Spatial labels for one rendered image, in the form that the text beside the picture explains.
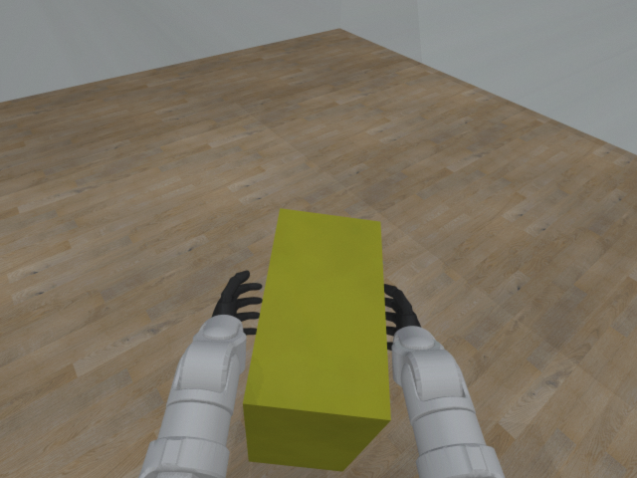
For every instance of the left robot hand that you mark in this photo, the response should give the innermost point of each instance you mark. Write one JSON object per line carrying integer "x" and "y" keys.
{"x": 228, "y": 304}

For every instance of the carton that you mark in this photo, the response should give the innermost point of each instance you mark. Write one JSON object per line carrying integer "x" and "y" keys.
{"x": 317, "y": 391}

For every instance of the right robot hand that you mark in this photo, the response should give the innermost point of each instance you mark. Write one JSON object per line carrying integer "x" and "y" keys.
{"x": 403, "y": 316}

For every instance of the left robot forearm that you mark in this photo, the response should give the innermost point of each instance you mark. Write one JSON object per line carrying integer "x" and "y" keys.
{"x": 192, "y": 438}

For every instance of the right robot forearm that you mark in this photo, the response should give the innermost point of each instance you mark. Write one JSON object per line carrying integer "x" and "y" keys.
{"x": 449, "y": 438}

